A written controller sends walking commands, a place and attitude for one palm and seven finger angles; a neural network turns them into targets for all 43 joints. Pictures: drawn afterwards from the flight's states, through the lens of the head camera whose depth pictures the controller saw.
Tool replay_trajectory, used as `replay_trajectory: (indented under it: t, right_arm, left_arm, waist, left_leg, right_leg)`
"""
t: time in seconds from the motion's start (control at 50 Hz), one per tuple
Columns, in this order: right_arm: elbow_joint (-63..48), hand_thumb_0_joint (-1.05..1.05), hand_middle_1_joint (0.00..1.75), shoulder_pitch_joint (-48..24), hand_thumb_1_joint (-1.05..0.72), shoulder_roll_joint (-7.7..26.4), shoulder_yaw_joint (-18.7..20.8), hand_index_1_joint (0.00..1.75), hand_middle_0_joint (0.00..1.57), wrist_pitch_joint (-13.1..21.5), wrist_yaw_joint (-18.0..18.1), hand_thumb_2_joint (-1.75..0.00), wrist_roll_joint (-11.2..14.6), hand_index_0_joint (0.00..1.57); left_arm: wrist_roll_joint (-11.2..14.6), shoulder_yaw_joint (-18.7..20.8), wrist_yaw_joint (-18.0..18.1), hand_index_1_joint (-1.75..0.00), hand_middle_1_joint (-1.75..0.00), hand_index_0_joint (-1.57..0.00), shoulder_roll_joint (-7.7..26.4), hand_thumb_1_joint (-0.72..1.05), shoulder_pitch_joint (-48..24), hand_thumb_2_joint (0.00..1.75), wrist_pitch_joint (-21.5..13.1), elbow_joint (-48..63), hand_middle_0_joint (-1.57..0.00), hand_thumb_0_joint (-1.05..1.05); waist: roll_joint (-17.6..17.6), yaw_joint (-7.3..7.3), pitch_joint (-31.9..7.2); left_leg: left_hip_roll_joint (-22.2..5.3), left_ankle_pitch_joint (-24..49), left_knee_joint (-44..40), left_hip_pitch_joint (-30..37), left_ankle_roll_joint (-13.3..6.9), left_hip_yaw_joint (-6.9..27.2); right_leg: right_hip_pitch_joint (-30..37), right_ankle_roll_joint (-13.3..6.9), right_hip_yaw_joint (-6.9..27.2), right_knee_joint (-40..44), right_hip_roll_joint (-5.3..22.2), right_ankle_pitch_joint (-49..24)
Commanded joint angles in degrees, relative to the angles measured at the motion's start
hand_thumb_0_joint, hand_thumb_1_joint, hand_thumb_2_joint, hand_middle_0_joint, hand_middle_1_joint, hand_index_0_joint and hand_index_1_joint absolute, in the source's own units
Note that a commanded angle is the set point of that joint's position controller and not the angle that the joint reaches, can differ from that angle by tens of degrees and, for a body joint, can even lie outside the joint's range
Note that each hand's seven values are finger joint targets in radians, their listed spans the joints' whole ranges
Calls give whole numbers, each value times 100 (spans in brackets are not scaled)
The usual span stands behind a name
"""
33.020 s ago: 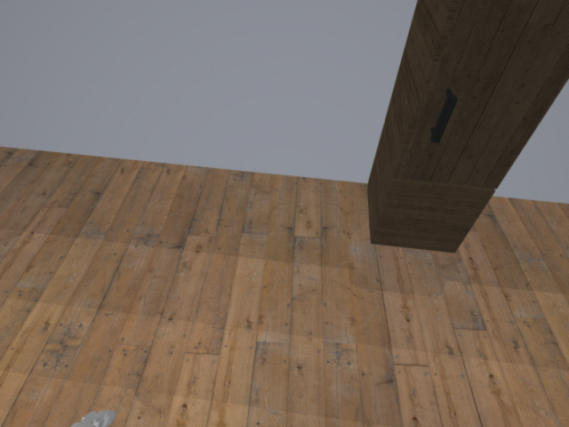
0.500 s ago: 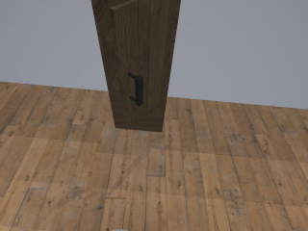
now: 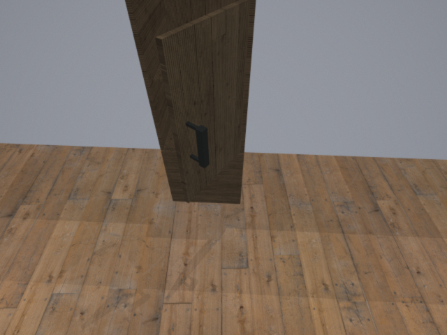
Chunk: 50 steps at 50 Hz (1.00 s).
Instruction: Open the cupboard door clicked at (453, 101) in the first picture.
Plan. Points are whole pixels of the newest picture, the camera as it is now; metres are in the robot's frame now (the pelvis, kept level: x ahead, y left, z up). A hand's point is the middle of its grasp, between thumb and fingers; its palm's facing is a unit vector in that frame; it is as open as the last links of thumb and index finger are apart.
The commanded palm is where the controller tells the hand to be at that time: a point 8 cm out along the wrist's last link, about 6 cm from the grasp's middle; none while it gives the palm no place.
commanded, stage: let the arm hang, fingers relaxed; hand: left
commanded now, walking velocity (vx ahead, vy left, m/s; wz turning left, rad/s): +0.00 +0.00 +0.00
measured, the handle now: (197, 144) +0.64 +0.11 -0.07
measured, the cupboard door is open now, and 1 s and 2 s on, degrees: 56 56 56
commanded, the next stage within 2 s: look to check the result in 0.22 s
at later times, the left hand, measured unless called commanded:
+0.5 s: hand out of the picture +0.00 +0.16 -0.17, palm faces +0.04 -0.98 -0.20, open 7.3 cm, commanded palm none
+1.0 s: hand out of the picture +0.03 +0.14 -0.17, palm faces +0.04 -0.98 -0.19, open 7.3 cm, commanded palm none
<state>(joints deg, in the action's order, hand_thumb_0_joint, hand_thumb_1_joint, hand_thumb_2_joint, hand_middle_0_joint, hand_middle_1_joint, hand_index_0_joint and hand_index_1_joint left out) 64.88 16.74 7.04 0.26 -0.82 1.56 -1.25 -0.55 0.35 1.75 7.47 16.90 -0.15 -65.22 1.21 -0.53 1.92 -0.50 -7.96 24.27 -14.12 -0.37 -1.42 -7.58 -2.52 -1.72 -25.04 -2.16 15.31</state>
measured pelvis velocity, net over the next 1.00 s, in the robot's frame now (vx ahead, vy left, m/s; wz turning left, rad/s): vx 0.04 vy -0.02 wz -0.02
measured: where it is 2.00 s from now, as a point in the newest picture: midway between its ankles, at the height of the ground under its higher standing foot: outside the picture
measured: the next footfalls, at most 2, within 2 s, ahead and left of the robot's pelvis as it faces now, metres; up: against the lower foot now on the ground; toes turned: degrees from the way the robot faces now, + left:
right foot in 1.54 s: +0.02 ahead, -0.16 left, +0.00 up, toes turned -21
left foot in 1.88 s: +0.13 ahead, +0.05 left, +0.00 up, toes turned -30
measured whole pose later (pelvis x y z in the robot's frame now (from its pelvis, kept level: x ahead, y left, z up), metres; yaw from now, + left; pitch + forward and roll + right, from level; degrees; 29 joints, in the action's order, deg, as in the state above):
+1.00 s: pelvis +0.04 -0.02 +0.00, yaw -1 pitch -2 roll +1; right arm 65.8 14.7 7.8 0.6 -0.6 2.4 -0.9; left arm -0.4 1.0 2.2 7.2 16.8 -0.7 -65.2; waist 0.3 0.0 2.9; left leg -1.9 -11.2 24.4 -11.5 1.4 -1.7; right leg -4.3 -4.0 -1.1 -23.1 -3.6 17.2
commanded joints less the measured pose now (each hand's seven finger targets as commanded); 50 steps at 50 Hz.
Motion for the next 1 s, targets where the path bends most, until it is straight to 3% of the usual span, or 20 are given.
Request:
replay_trajectory:
  t: [0.0, 0.28, 0.9, 0.98]
  right_arm:
    - [-101, 0, 30, 363, -90, 484, 84, 30, 20, 58, 70, -90, 2, 20]
    - [-67, 0, 30, 363, -90, 446, 95, 30, 20, 92, 100, -90, 12, 20]
    - [-12, 0, 30, 190, -90, 530, 79, 30, 20, 88, 129, -90, 26, 20]
    - [-96, 0, 30, 165, -90, 615, 191, 30, 20, -10, 174, -90, 25, 20]
  left_arm:
    - [9, 100, 68, -30, -30, -20, 568, 90, 454, 90, -54, 53, -20, 0]
    - [18, 123, 80, -30, -30, -20, 493, 90, 506, 90, -83, 14, -20, 0]
    - [35, 127, 103, -30, -30, -20, 593, 90, 514, 90, -118, 25, -20, 0]
    - [3, 278, 92, -30, -30, -20, 728, 90, 426, 90, -4, 140, -20, 0]
  waist:
    - [-39, 10, 447]
    - [-6, 11, 236]
    - [-125, 21, 205]
    - [-171, 12, 322]
  left_leg:
    - [-497, -354, -481, 195, -167, 567]
    - [-517, 102, -375, 413, -166, 506]
    - [-511, 694, -209, 632, -107, 353]
    - [-585, 395, 175, 513, -55, 99]
  right_leg:
    - [-741, -102, 614, 753, 684, 44]
    - [-545, -88, 623, 714, 695, -398]
    - [-214, 26, 610, 755, 764, -1534]
    - [-421, -41, 858, 538, 780, -1838]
